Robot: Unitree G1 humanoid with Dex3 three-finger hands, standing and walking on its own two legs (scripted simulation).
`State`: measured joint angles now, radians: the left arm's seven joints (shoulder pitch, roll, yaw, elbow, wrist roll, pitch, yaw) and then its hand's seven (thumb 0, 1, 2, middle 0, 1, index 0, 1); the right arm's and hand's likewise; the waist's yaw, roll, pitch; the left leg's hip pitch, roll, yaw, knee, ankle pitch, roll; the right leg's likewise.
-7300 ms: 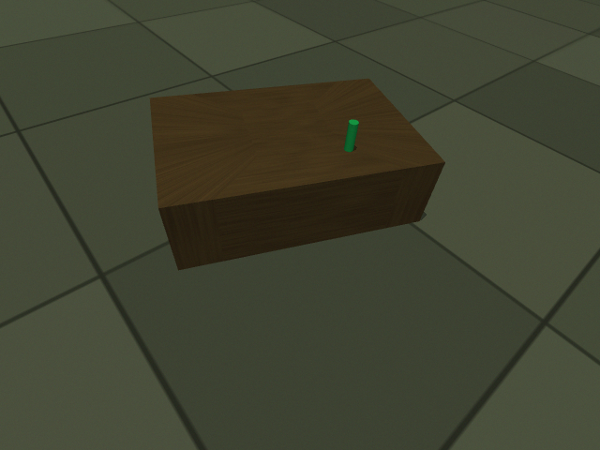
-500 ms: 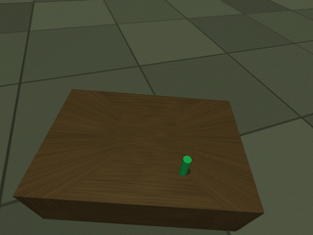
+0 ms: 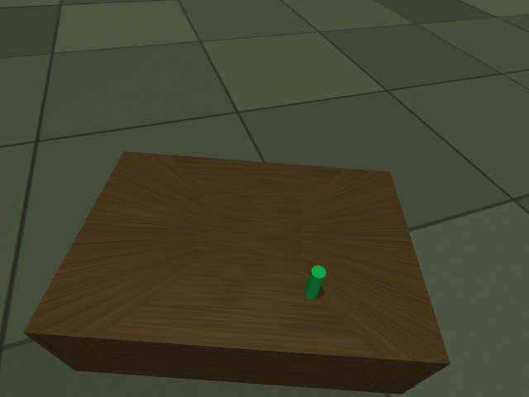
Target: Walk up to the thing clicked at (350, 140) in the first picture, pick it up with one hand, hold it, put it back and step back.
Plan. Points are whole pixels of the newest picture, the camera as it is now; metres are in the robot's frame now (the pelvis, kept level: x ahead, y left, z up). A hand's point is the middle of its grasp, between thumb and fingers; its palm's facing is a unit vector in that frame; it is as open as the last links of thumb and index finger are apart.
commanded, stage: stand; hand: right
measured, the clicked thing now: (314, 283) +0.51 -0.16 -0.36
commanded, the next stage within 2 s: go down in 0.08 s
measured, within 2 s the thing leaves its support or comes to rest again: neither
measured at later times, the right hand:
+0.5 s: hand out of the picture +0.16 -0.26 -0.15, palm faces +0.04 +0.94 -0.33, open 12.8 cm
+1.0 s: hand out of the picture +0.15 -0.26 -0.16, palm faces +0.05 +0.94 -0.33, open 17.4 cm
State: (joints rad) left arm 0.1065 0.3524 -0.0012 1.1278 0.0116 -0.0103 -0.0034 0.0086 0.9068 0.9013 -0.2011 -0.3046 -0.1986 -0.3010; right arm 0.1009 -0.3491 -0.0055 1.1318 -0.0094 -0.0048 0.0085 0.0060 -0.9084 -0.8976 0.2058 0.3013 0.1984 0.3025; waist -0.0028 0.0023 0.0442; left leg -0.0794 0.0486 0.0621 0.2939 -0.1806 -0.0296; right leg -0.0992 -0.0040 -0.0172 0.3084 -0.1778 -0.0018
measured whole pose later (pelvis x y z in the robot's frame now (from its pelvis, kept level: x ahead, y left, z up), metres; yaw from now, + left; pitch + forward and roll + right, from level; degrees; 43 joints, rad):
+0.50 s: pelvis -0.01 +0.00 -0.02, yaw +1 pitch +5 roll +1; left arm 0.26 0.24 0.02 0.76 -0.02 -0.03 0.04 0.01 0.91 0.90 -0.21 -0.31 -0.21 -0.31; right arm -0.02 -0.35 -0.19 0.96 -0.06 0.09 0.04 0.01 -0.28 -0.30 0.11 0.07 0.08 0.07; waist 0.02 0.00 0.01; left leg -0.34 0.03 0.04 0.51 -0.25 -0.02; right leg -0.36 -0.03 -0.03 0.55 -0.27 0.00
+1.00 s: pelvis +0.00 +0.00 -0.04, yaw +0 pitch +8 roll +2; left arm 0.24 0.26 0.00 0.66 -0.01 -0.14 0.10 0.01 0.91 0.90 -0.20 -0.30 -0.19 -0.30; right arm 0.20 -0.34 -0.17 0.53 -0.03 0.33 0.05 0.00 0.52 -0.01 0.07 0.05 0.05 0.05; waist 0.03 -0.03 -0.07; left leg -0.51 0.03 0.06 0.74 -0.38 -0.03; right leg -0.55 -0.04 0.00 0.81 -0.41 0.00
